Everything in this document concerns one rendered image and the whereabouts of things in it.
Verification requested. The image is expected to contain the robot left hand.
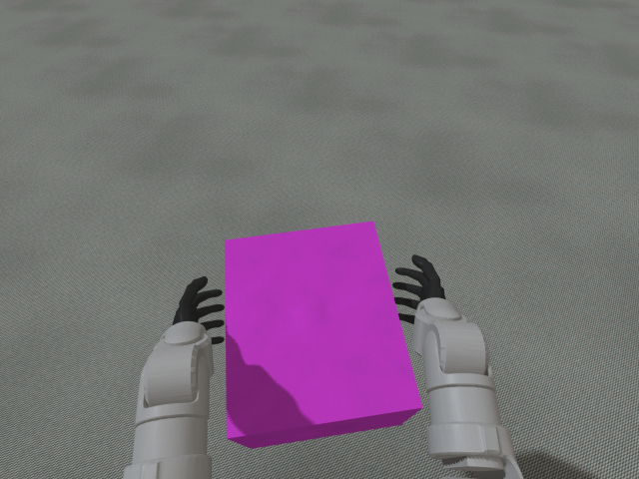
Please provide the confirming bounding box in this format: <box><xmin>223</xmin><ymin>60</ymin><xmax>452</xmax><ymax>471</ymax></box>
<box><xmin>173</xmin><ymin>276</ymin><xmax>225</xmax><ymax>344</ymax></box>

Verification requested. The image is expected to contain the left robot forearm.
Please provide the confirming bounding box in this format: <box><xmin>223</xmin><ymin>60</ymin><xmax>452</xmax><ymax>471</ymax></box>
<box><xmin>123</xmin><ymin>321</ymin><xmax>214</xmax><ymax>479</ymax></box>

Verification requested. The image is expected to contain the robot right hand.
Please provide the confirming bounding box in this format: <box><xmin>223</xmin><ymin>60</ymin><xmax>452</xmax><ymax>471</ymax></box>
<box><xmin>392</xmin><ymin>254</ymin><xmax>446</xmax><ymax>324</ymax></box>

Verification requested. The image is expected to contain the right robot forearm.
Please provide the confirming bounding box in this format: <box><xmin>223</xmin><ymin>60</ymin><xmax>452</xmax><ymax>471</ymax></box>
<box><xmin>411</xmin><ymin>297</ymin><xmax>523</xmax><ymax>479</ymax></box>

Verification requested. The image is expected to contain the carton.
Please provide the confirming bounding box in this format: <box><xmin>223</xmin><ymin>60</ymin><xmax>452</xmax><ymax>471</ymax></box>
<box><xmin>225</xmin><ymin>222</ymin><xmax>422</xmax><ymax>449</ymax></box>

